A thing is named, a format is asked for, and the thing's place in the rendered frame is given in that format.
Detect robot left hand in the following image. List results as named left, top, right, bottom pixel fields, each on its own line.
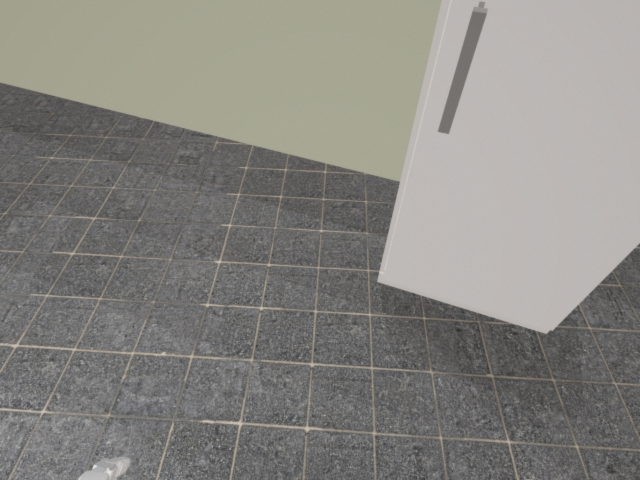
left=78, top=457, right=130, bottom=480

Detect fridge door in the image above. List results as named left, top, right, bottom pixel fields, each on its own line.
left=383, top=0, right=640, bottom=331

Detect handle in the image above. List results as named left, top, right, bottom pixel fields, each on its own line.
left=438, top=2, right=488, bottom=134

